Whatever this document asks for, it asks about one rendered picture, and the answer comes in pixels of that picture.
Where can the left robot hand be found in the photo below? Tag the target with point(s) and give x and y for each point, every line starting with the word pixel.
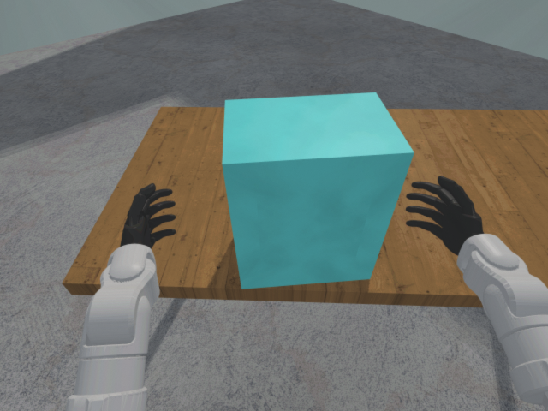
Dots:
pixel 139 225

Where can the carton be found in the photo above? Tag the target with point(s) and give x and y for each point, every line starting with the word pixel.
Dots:
pixel 312 183

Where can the right robot hand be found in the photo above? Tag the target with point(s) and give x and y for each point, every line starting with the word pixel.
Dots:
pixel 457 216

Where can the robot right forearm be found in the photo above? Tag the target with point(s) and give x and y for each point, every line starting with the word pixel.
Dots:
pixel 516 303

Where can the robot left forearm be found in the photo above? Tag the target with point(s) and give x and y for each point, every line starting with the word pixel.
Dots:
pixel 116 329

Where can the table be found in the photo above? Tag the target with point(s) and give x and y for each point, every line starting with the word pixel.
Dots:
pixel 499 157

